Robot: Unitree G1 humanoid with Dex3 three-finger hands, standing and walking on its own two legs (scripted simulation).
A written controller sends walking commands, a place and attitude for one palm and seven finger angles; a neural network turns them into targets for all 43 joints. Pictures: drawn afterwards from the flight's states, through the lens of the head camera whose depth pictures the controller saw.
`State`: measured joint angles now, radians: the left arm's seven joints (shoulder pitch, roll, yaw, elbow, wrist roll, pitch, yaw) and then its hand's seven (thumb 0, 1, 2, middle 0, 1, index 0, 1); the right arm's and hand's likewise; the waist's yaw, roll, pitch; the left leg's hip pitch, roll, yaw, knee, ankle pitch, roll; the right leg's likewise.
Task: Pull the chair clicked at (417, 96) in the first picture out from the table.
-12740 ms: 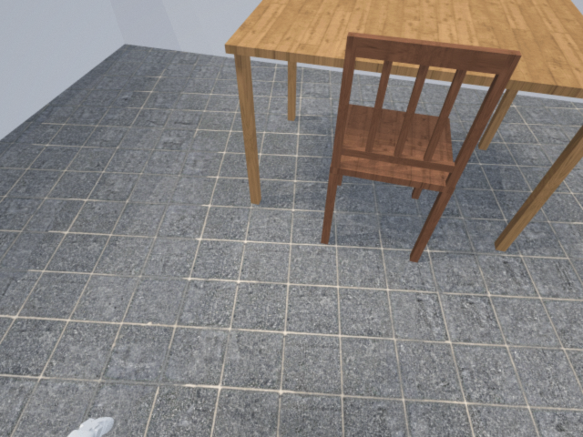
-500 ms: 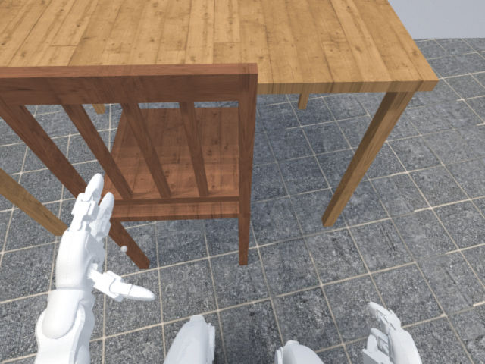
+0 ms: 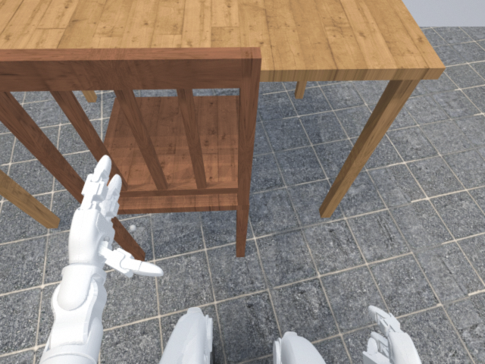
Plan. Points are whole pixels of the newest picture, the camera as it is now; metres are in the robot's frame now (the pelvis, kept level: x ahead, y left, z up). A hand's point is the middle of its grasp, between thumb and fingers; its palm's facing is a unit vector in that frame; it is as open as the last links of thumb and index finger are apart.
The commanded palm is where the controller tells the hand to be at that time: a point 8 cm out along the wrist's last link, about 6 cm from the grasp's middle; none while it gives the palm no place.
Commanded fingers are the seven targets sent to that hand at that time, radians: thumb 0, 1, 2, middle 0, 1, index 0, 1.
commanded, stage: aim the fingers beside a spindle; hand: left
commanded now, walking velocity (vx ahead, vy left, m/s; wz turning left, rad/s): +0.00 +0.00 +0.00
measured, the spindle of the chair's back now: (146, 147) +0.49 +0.20 +0.01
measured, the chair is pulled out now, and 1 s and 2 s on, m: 0.00 0.00 0.00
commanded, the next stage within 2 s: push the fingers through the gap in 0.92 s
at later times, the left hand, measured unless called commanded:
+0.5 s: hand (143, 215) +0.35 +0.18 +0.01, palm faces +0.07 -1.00 -0.03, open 16.9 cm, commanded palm +0.32 +0.23 +0.02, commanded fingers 0.00 -0.50 0.30 -0.06 -0.08 -0.06 -0.08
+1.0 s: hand (141, 218) +0.34 +0.18 +0.01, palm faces +0.07 -1.00 -0.03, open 16.9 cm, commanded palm +0.32 +0.23 +0.01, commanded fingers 0.00 -0.50 0.30 -0.06 -0.08 -0.06 -0.08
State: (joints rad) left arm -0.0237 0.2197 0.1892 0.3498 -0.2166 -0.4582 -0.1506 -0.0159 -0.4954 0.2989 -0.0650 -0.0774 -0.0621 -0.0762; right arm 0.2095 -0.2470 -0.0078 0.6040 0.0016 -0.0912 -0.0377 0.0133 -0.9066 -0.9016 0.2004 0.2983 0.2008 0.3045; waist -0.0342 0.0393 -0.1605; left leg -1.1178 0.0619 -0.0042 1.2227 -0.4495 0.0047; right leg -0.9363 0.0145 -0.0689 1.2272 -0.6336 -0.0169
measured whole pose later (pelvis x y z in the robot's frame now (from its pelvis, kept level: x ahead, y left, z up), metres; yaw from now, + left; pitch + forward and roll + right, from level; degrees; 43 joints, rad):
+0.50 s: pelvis +0.00 +0.01 -0.01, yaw -1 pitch +22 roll -3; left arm -0.15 0.22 0.19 0.44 -0.18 -0.46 -0.10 -0.02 -0.49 0.30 -0.07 -0.08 -0.06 -0.08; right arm 0.21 -0.24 0.00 0.60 0.00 -0.03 -0.02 0.01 -0.91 -0.90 0.20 0.30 0.20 0.30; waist -0.05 0.04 -0.17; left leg -1.20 0.07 0.00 1.28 -0.46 0.02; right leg -1.01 0.02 -0.06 1.28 -0.64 -0.01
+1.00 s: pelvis +0.00 +0.00 -0.01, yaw +0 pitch +22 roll -3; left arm -0.13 0.22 0.17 0.43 -0.19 -0.48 -0.10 -0.02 -0.50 0.30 -0.06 -0.08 -0.06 -0.08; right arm 0.20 -0.24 0.00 0.60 0.00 -0.02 -0.02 0.01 -0.91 -0.90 0.20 0.30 0.20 0.30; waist -0.04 0.04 -0.17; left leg -1.19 0.06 -0.01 1.28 -0.46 0.01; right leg -1.00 0.02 -0.07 1.28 -0.65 -0.01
